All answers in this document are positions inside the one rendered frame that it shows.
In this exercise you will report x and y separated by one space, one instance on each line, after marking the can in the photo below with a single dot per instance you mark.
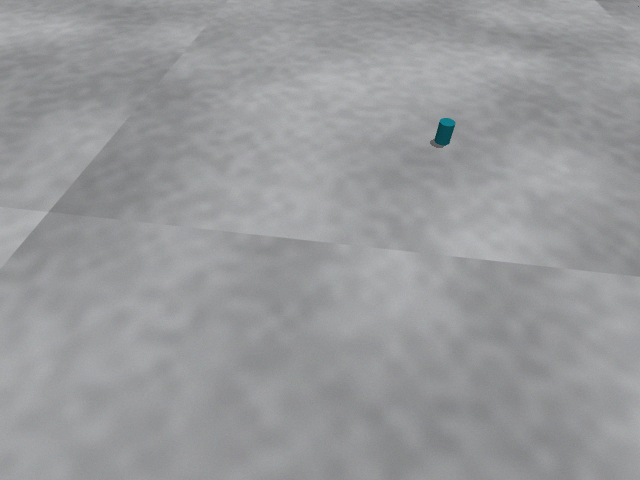
444 131

